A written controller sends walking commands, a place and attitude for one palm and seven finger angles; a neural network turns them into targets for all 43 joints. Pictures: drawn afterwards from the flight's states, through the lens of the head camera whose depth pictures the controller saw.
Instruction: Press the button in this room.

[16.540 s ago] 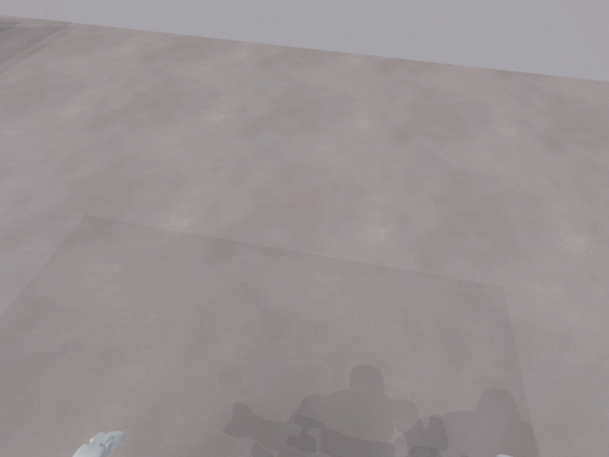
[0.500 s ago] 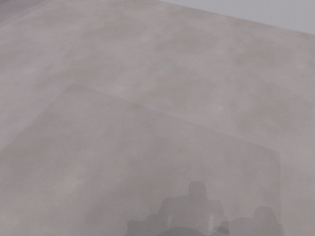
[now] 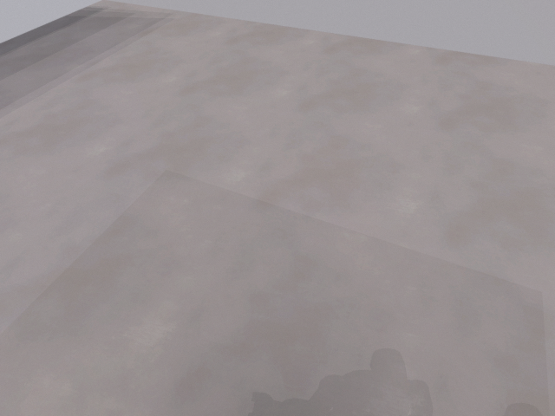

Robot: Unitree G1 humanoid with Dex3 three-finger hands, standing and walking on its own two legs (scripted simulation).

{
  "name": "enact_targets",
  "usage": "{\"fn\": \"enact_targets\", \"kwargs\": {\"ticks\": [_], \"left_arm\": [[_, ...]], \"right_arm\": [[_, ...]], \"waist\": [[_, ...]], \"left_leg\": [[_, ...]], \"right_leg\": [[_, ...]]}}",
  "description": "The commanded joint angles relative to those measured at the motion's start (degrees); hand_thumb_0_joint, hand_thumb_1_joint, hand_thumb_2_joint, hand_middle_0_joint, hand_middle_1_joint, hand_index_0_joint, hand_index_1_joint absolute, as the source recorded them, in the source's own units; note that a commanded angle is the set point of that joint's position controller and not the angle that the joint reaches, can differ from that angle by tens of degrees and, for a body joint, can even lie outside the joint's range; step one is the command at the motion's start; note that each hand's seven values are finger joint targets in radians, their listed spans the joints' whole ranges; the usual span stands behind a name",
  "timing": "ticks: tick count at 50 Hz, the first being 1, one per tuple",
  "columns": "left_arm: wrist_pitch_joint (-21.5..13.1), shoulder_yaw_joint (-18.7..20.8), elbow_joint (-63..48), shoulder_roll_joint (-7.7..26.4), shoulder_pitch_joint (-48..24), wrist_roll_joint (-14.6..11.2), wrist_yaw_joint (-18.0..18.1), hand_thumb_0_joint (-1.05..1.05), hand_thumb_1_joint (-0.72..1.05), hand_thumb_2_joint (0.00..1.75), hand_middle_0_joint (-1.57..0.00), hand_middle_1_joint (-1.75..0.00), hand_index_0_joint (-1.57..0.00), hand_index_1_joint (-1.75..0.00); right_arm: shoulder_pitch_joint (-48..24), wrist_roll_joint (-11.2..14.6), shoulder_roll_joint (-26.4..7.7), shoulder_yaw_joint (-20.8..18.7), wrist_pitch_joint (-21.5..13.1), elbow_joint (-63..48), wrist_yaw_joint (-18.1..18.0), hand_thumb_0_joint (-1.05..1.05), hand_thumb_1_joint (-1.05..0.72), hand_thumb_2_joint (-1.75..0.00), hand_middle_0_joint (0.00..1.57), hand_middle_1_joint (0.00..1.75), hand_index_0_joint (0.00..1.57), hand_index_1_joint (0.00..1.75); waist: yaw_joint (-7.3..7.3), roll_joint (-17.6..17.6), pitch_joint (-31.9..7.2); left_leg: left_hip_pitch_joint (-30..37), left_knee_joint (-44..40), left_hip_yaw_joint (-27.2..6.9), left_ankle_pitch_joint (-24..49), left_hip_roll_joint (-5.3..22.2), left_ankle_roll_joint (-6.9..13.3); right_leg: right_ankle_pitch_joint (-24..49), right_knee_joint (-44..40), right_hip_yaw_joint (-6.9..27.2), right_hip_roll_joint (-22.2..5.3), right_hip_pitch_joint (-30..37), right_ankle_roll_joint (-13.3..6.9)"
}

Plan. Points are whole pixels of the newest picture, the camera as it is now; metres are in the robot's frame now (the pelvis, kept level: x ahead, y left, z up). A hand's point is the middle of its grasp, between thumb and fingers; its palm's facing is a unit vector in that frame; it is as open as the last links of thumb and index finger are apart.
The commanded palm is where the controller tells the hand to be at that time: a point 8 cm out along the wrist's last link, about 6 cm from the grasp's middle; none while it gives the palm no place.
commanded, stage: turn or walk to find it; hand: left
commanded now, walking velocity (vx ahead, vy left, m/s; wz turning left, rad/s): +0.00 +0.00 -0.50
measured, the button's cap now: out of the picture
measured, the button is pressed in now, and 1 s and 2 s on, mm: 0 0 0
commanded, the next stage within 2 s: none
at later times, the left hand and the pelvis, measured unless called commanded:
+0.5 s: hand out of the picture +0.01 +0.19 -0.17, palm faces -0.08 -0.97 -0.22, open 7.4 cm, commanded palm none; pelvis -0.03 +0.00 +0.01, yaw -10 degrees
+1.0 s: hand out of the picture +0.15 +0.13 -0.16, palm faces -0.47 -0.84 -0.28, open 7.4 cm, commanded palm none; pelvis -0.04 -0.01 -0.01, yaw -28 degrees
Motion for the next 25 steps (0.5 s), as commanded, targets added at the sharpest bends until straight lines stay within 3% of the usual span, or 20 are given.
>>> {"fn": "enact_targets", "kwargs": {"ticks": [1, 2, 3, 4, 6, 8, 10, 13, 18, 22, 24, 25], "left_arm": [[-1.4, 1.6, -1.3, 11.5, 3.7, 0.2, 0.2, 0.00, 0.90, 0.90, -0.20, -0.30, -0.20, -0.30], [-1.6, 2.2, -1.6, 11.0, 3.0, 0.1, 0.2, 0.00, 0.90, 0.90, -0.20, -0.30, -0.20, -0.30], [-1.2, 2.3, -1.2, 9.9, 2.3, 0.1, 0.3, 0.00, 0.90, 0.90, -0.20, -0.30, -0.20, -0.30], [-0.8, 2.3, -1.3, 8.7, 1.9, 0.0, 0.3, 0.00, 0.90, 0.90, -0.20, -0.30, -0.20, -0.30], [-0.8, 2.9, -1.7, 8.0, 2.2, -0.2, 0.1, 0.00, 0.90, 0.90, -0.20, -0.30, -0.20, -0.30], [-0.9, 3.2, -1.8, 7.9, 3.3, -0.3, 0.1, 0.00, 0.90, 0.90, -0.20, -0.30, -0.20, -0.30], [-1.1, 3.6, -1.6, 7.9, 5.3, -0.2, 0.0, 0.00, 0.90, 0.90, -0.20, -0.30, -0.20, -0.30], [-1.0, 4.1, -1.3, 8.3, 6.9, 0.0, 0.0, 0.00, 0.90, 0.90, -0.20, -0.30, -0.20, -0.30], [-0.6, 4.9, -0.6, 10.1, 8.6, 0.5, 0.0, 0.00, 0.90, 0.90, -0.20, -0.30, -0.20, -0.30], [0.1, 5.3, -1.4, 11.7, 5.6, 0.5, -0.2, 0.00, 0.90, 0.90, -0.20, -0.30, -0.20, -0.30], [0.5, 5.2, -1.9, 11.8, 3.1, 0.2, -0.4, 0.00, 0.90, 0.90, -0.20, -0.30, -0.20, -0.30], [0.7, 5.1, -2.6, 11.2, 1.2, -0.1, -0.5, 0.00, 0.90, 0.90, -0.20, -0.30, -0.20, -0.30]], "right_arm": [[-0.2, 0.3, -3.8, -0.9, -0.5, -3.9, -0.1, 0.00, -0.90, -0.90, 0.20, 0.30, 0.20, 0.30], [-0.9, -0.3, -5.0, -1.4, 0.6, -3.5, -0.2, 0.00, -0.90, -0.90, 0.20, 0.30, 0.20, 0.30], [-1.0, -0.5, -5.9, -1.8, 1.0, -3.0, -0.2, 0.00, -0.90, -0.90, 0.20, 0.30, 0.20, 0.30], [-0.4, -0.5, -6.2, -2.0, 1.0, -2.1, -0.2, 0.00, -0.90, -0.90, 0.20, 0.30, 0.20, 0.30], [1.4, -0.3, -5.8, -2.3, 1.0, -1.1, -0.1, 0.00, -0.90, -0.90, 0.20, 0.30, 0.20, 0.30], [1.3, -0.2, -6.0, -2.5, 0.9, -1.2, -0.1, 0.00, -0.90, -0.90, 0.20, 0.30, 0.20, 0.30], [0.0, -0.3, -6.2, -2.7, 0.9, -2.0, -0.3, 0.00, -0.90, -0.90, 0.20, 0.30, 0.20, 0.30], [-2.2, -0.2, -6.4, -2.5, 0.5, -3.3, -0.7, 0.00, -0.90, -0.90, 0.20, 0.30, 0.20, 0.30], [-5.3, 0.5, -6.2, -2.1, 0.0, -5.1, -1.2, 0.00, -0.90, -0.90, 0.20, 0.30, 0.20, 0.30], [-3.4, 0.9, -6.2, -1.8, -0.4, -5.4, -1.5, 0.00, -0.90, -0.90, 0.20, 0.30, 0.20, 0.30], [0.0, 1.1, -6.4, -1.9, -0.8, -4.6, -1.8, 0.00, -0.90, -0.90, 0.20, 0.30, 0.20, 0.30], [2.7, 1.1, -7.3, -2.1, -1.2, -4.0, -2.0, 0.00, -0.90, -0.90, 0.20, 0.30, 0.20, 0.30]], "waist": [[1.20, -11.9, 2.7], [1.65, -17.2, 4.6], [1.24, -16.2, 7.6], [0.82, -12.2, 8.3], [0.10, -7.9, 5.2], [0.39, -6.1, 1.9], [1.56, -7.1, -0.6], [2.58, -8.5, -3.6], [4.16, -9.2, -6.0], [2.69, -8.8, -7.1], [0.47, -8.9, -7.5], [-1.32, -7.4, -7.9]], "left_leg": [[-5.8, 7.2, -1.0, -14.4, 2.4, -0.5], [-6.8, 12.5, -2.3, -15.0, 3.2, -0.4], [-7.9, 16.7, -2.0, -13.5, 3.6, -0.3], [-9.0, 20.7, -1.5, -11.5, 3.6, -0.2], [-11.1, 26.4, -0.7, -9.0, 3.7, -0.8], [-12.0, 28.7, -0.8, -7.3, 4.2, -1.5], [-13.1, 29.3, -1.0, -7.4, 4.3, -2.3], [-14.5, 26.3, -1.4, -9.9, 4.5, -2.9], [-11.1, 17.2, -0.8, -13.8, 3.2, -2.7], [-3.9, 8.0, -0.1, -12.3, 1.5, -1.7], [4.3, -1.3, 0.7, -6.2, 0.7, -1.1], [11.3, -6.3, 0.7, -2.4, 2.1, -0.6]], "right_leg": [[2.2, -21.0, 21.2, -18.3, -1.4, -8.0], [-4.1, -23.6, 23.8, -16.6, -5.2, -8.9], [-6.5, -24.1, 23.6, -15.4, -7.0, -9.3], [-4.4, -23.1, 21.8, -13.7, -6.2, -9.5], [1.8, -20.7, 18.1, -11.2, -1.8, -9.0], [5.4, -19.2, 16.8, -10.1, 1.8, -8.1], [6.8, -18.5, 18.0, -9.9, 5.0, -8.1], [12.2, -16.6, 20.8, -10.6, 10.1, -9.6], [22.4, -13.7, 24.6, -10.7, 12.2, -11.8], [23.4, -12.2, 25.9, -8.9, 7.4, -10.7], [19.9, -10.5, 25.4, -6.8, 2.1, -8.1], [14.8, -8.6, 23.2, -4.9, -3.4, -5.9]]}}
